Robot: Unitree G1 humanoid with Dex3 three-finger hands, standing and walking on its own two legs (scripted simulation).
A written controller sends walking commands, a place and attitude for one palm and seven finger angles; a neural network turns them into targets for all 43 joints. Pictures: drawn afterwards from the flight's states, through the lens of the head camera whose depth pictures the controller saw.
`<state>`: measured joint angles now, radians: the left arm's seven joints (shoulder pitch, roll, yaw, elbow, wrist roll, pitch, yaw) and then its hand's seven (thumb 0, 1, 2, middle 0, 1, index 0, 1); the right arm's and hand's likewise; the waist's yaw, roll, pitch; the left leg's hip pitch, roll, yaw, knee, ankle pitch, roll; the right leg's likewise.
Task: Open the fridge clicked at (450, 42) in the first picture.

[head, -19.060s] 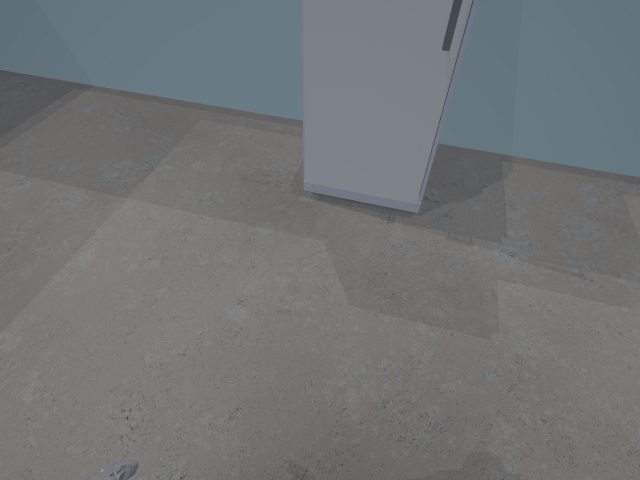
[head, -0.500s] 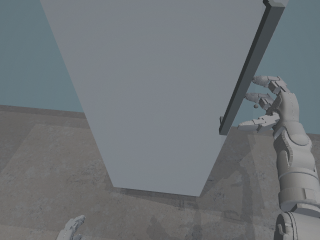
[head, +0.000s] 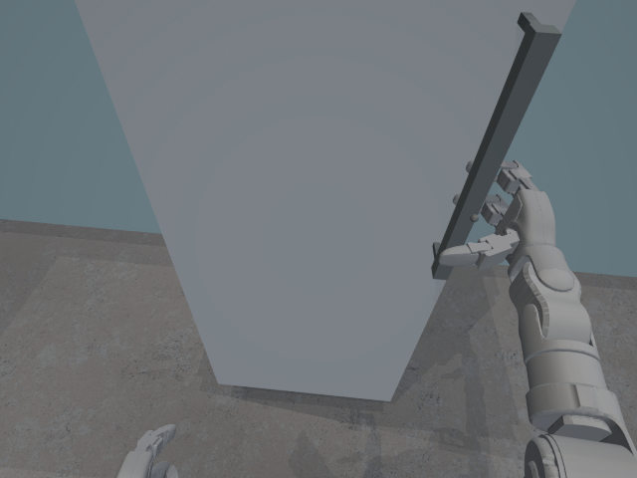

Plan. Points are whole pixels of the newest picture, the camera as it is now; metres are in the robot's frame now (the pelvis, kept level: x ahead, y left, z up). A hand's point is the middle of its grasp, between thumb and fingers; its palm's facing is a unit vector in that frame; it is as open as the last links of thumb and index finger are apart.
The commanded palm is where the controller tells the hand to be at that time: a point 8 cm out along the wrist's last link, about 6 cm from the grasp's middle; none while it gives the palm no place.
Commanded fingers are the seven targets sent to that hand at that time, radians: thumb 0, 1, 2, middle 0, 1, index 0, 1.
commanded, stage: slide the fingers in behind the handle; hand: right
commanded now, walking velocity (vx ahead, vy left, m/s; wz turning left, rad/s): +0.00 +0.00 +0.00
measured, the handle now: (474, 173) +0.46 -0.15 +0.18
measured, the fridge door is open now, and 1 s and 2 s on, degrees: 0 0 0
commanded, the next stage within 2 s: grip the handle and tug to test in 0.72 s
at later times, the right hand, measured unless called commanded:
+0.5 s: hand (469, 218) +0.40 -0.15 +0.16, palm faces +0.02 +1.00 +0.02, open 14.0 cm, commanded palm +0.37 -0.20 +0.15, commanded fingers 0.00 0.50 -0.30 0.30 1.20 0.30 1.20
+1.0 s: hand (469, 213) +0.41 -0.15 +0.15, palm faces +0.01 +1.00 +0.02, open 13.1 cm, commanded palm +0.39 -0.20 +0.15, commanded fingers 0.00 0.03 -0.50 0.35 1.27 0.35 1.27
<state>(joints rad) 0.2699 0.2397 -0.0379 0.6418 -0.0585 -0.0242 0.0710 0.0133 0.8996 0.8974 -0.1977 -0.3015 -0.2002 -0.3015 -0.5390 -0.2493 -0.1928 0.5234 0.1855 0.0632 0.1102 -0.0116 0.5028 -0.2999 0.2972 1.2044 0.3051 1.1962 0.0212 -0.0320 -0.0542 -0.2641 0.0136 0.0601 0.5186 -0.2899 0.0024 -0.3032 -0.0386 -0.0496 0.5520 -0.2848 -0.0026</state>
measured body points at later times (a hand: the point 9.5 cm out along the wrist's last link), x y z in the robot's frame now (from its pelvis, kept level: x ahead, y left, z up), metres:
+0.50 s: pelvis -0.01 +0.01 +0.00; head -0.01 +0.02 +0.45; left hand +0.11 +0.26 -0.10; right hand +0.39 -0.20 +0.16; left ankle -0.01 +0.12 -0.73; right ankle +0.00 -0.12 -0.73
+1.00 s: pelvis -0.01 +0.00 +0.00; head +0.00 +0.00 +0.45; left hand +0.11 +0.25 -0.11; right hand +0.41 -0.21 +0.15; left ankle -0.01 +0.12 -0.73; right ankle +0.00 -0.12 -0.73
